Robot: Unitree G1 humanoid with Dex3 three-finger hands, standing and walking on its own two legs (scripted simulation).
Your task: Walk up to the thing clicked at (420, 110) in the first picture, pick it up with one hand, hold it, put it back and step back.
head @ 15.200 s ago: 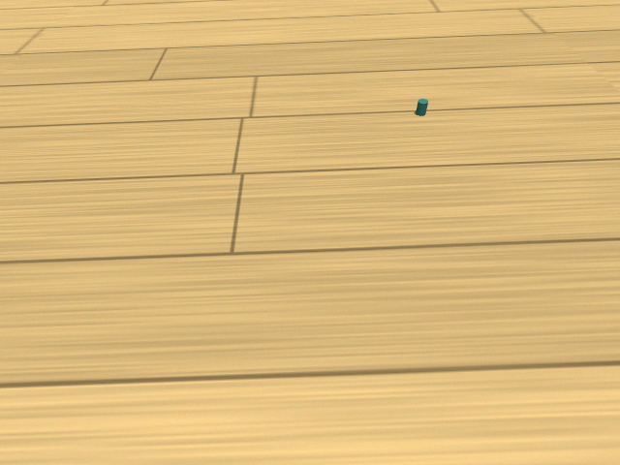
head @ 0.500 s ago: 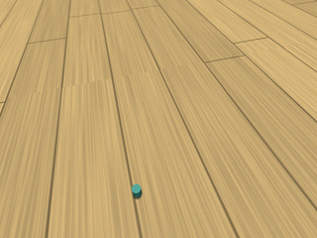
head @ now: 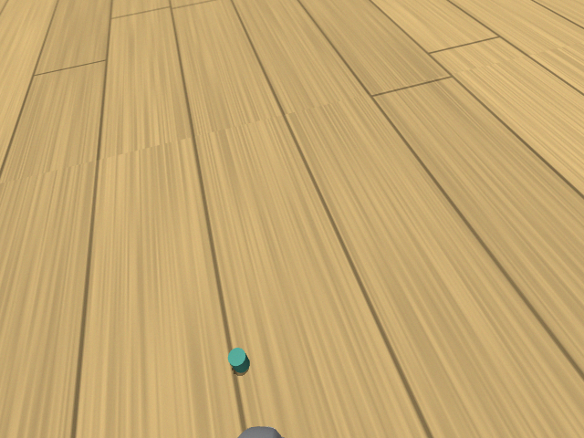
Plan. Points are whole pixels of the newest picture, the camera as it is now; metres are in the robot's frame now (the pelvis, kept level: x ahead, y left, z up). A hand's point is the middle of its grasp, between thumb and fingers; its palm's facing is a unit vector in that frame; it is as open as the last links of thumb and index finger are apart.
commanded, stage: walk up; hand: left
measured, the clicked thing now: (239, 360) +0.44 +0.27 -0.73
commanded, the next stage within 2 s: none
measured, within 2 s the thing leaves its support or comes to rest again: neither
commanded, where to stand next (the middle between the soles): +0.05 +0.03 m, yaw -1 degrees
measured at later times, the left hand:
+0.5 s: hand out of the picture +0.10 +0.30 -0.15, palm faces +0.00 -0.91 -0.41, open 7.4 cm
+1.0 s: hand out of the picture +0.10 +0.29 -0.15, palm faces -0.04 -0.93 -0.36, open 7.4 cm
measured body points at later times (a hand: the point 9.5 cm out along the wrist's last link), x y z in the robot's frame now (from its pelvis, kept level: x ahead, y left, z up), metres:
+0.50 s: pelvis +0.02 +0.03 -0.01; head +0.05 +0.02 +0.44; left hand +0.10 +0.35 -0.13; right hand +0.16 -0.27 -0.13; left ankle +0.06 +0.15 -0.74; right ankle +0.01 -0.11 -0.74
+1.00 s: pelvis +0.01 +0.04 +0.01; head +0.03 +0.04 +0.46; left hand +0.10 +0.34 -0.12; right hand +0.09 -0.27 -0.12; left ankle +0.06 +0.15 -0.74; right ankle +0.01 -0.11 -0.74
